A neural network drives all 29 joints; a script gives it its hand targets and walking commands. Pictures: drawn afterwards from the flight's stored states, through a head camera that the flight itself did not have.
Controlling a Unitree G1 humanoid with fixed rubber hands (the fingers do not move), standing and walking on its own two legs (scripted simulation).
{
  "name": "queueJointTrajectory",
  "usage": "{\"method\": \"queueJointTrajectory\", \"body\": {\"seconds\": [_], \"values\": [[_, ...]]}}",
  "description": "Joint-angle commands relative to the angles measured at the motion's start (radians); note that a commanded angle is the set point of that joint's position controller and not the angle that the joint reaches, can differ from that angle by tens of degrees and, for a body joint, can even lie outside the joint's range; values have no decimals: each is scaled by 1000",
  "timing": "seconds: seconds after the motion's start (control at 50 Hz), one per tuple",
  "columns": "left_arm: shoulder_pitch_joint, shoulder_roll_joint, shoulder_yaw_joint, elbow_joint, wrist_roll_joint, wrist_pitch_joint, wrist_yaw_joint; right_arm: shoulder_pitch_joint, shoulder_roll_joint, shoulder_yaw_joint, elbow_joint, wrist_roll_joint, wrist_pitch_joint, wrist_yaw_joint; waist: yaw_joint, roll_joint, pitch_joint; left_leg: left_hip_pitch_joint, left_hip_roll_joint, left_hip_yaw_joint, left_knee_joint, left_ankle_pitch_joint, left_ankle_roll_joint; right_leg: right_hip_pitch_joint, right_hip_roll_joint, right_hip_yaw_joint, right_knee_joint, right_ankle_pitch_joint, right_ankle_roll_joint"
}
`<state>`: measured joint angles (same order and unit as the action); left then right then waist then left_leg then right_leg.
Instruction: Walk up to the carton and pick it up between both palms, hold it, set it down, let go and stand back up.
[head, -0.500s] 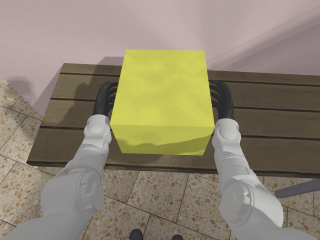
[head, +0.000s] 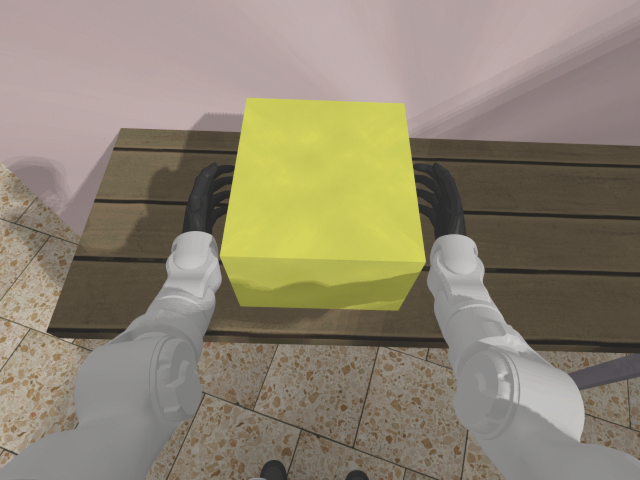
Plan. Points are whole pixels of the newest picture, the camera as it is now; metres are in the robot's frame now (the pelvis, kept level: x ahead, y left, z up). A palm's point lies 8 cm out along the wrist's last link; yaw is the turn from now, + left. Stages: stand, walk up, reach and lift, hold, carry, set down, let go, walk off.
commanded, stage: set down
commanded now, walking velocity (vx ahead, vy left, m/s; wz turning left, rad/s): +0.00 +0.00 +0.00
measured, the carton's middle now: (322, 204) +0.47 +0.02 -0.02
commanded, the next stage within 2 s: none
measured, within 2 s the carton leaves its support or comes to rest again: neither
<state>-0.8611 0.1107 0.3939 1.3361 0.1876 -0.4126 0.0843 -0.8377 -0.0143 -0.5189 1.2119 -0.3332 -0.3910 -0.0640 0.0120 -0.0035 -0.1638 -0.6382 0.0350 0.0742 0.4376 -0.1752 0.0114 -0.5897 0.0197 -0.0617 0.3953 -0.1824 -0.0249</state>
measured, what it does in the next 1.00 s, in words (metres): stands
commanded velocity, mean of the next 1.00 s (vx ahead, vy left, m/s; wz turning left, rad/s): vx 0.00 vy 0.00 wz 0.00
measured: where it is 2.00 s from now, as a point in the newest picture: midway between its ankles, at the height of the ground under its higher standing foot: outside the picture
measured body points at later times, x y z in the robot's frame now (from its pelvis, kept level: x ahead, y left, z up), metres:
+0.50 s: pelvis -0.01 +0.00 -0.02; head +0.08 +0.02 +0.42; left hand +0.45 +0.20 +0.03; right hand +0.46 -0.17 +0.05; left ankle +0.00 +0.11 -0.74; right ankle -0.02 -0.10 -0.74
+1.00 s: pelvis -0.03 +0.00 -0.01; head +0.02 +0.01 +0.44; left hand +0.42 +0.21 +0.08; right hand +0.43 -0.18 +0.10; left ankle +0.00 +0.11 -0.74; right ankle -0.02 -0.10 -0.74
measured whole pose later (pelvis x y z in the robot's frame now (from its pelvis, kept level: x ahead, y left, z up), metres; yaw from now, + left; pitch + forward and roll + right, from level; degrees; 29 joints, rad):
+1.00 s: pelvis -0.03 +0.00 -0.01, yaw +1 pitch +18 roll -1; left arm -0.97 0.28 0.04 1.28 -0.22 -0.13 0.03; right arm -0.93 -0.26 0.00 1.17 0.31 -0.07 -0.06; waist 0.00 -0.02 -0.22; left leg -0.67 0.04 0.04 0.53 -0.18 0.01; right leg -0.62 0.02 -0.06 0.51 -0.20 -0.03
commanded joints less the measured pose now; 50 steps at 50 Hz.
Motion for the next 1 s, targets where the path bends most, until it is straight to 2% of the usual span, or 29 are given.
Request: {"method": "queueJointTrajectory", "body": {"seconds": [0.0, 0.04, 0.08, 0.16, 0.28, 0.34, 0.42, 0.52, 0.6, 0.7, 0.78, 0.88, 0.98], "values": [[-608, 113, -123, -198, -113, -47, 15, -520, -87, 235, -126, 200, -4, -11, -1, 41, -943, 204, -23, 3, 97, 472, -65, 462, 0, 44, 141, 650, 46], [-620, 161, -176, -169, -189, -36, 26, -541, -141, 308, -122, 307, 15, -37, -12, 36, -977, 190, -24, -8, 136, 492, -66, 445, 2, 51, 167, 684, 49], [-620, 191, -216, -119, -241, -27, 19, -546, -180, 353, -119, 373, 28, -49, -23, 25, -988, 178, -27, -16, 157, 482, -65, 436, -1, 54, 186, 703, 56], [-606, 217, -267, -42, -281, -4, -2, -546, -255, 390, -73, 445, 44, -54, -33, 31, -944, 241, -25, -32, 184, 512, -73, 352, 6, 37, 190, 671, 58], [-617, 224, -294, -46, -306, 28, -5, -556, -304, 425, -29, 520, 67, -33, -17, 80, -887, 360, -15, -53, 220, 578, -89, 155, 24, 1, 161, 535, 42], [-639, 219, -302, -81, -318, 40, -4, -575, -304, 435, -43, 540, 86, -16, -7, 90, -884, 388, -12, -58, 227, 566, -86, 88, 26, -7, 144, 455, 35], [-674, 237, -303, -131, -333, 55, -3, -611, -319, 434, -93, 546, 111, -3, -3, 85, -922, 372, -16, -55, 228, 528, -79, 85, 24, -5, 150, 432, 37], [-702, 290, -310, -223, -367, 83, -1, -643, -381, 428, -190, 555, 137, -2, -12, 65, -1037, 362, -20, -49, 228, 509, -75, 141, 26, 1, 172, 490, 49], [-699, 308, -328, -275, -386, 136, -1, -638, -421, 426, -213, 568, 172, -2, -21, 69, -1073, 410, -16, -52, 227, 524, -80, 142, 35, -1, 160, 501, 43], [-681, 322, -338, -281, -404, 209, -11, -636, -429, 439, -212, 596, 233, 3, -21, 35, -981, 391, -19, -54, 186, 443, -63, 170, 29, 7, 128, 439, 41], [-644, 322, -343, -242, -412, 242, -28, -613, -400, 463, -205, 611, 270, 7, -11, 3, -857, 344, -24, -53, 142, 349, -43, 205, 14, 19, 103, 363, 43], [-575, 335, -336, -210, -408, 246, -52, -546, -365, 508, -200, 646, 286, 12, 16, -4, -715, 297, -33, -51, 91, 282, -29, 257, -3, 32, 82, 297, 42], [-540, 335, -351, -228, -417, 225, -64, -497, -340, 497, -230, 629, 280, 7, 6, 9, -639, 274, -34, -51, 70, 201, -28, 233, -10, 31, 69, 190, 31]]}}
